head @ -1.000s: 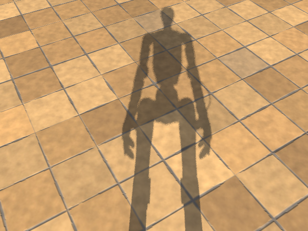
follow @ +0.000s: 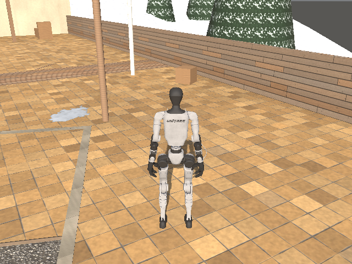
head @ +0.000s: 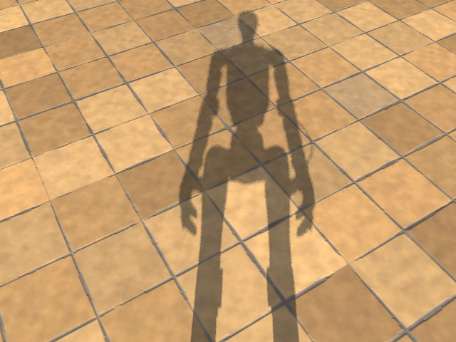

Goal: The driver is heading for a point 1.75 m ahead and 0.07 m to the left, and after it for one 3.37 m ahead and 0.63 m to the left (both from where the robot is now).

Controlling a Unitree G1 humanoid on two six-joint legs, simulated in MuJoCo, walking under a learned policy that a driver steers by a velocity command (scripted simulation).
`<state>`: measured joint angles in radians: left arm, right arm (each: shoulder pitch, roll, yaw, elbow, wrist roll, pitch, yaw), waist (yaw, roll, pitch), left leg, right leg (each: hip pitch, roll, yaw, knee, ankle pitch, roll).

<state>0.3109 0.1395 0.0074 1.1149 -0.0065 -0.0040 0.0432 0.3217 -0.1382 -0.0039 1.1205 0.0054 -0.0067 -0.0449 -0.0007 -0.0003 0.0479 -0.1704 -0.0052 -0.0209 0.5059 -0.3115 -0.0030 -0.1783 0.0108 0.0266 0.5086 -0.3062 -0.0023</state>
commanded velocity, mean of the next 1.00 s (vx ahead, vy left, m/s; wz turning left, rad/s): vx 0.29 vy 0.00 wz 0.00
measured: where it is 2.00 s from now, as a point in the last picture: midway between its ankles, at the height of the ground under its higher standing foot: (219, 244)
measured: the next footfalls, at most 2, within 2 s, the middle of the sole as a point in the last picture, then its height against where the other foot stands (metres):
right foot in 0.98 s outside the picture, level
left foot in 1.52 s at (180, 276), level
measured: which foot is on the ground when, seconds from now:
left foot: down 0.00-1.00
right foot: down 0.00-0.58, up 0.60-0.96, down 0.98-1.00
